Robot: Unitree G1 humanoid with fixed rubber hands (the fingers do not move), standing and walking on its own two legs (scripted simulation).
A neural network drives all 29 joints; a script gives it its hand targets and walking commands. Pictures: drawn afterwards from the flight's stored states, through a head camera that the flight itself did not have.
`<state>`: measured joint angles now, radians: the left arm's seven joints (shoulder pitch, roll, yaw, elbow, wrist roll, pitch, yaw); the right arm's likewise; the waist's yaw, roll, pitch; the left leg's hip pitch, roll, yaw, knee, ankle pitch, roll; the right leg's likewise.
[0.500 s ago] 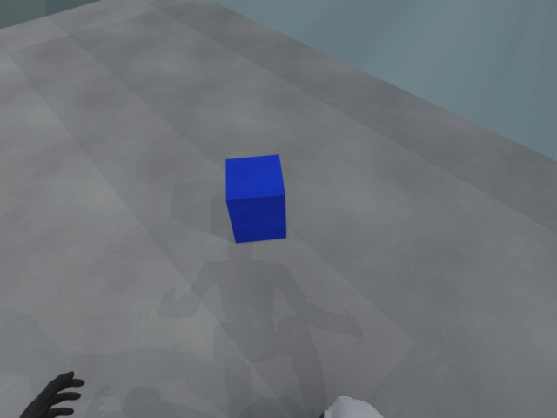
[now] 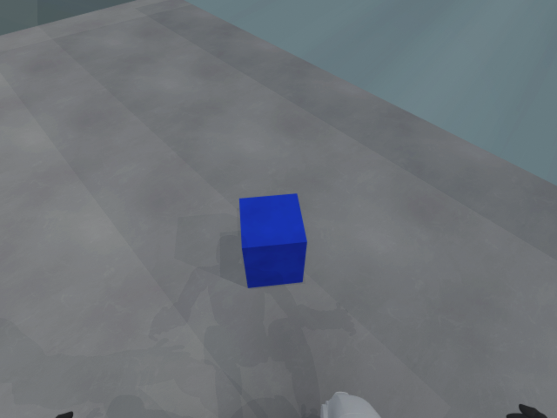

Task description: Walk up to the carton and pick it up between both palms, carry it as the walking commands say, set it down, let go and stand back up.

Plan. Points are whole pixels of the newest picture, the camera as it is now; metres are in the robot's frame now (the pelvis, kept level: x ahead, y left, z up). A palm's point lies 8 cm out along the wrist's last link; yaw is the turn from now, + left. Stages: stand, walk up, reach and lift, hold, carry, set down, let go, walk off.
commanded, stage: walk up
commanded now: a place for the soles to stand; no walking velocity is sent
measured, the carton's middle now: (271, 241) +0.81 +0.03 -0.61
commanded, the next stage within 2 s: none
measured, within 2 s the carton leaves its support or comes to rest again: neither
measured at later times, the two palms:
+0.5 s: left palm (20, 350) +0.24 +0.43 -0.09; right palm (449, 324) +0.26 -0.27 -0.07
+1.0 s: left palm (56, 272) +0.39 +0.44 -0.11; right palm (399, 268) +0.38 -0.22 -0.09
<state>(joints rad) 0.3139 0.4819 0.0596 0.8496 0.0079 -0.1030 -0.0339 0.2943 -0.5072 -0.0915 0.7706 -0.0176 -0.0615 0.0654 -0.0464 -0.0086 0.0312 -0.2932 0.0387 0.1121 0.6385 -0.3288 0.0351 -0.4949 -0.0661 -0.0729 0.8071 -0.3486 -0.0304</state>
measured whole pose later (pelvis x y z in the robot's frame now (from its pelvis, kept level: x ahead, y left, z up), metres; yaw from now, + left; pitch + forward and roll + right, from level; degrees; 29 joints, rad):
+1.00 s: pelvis +0.29 +0.11 -0.01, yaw -3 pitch -2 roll -1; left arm 0.21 0.46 0.03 0.90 -0.01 -0.03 0.01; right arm 0.18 -0.45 -0.03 0.89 0.00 -0.06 -0.01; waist 0.01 -0.01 0.07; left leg -0.37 0.05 0.07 0.78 -0.37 0.01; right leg -0.37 -0.03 0.01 0.74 -0.30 0.01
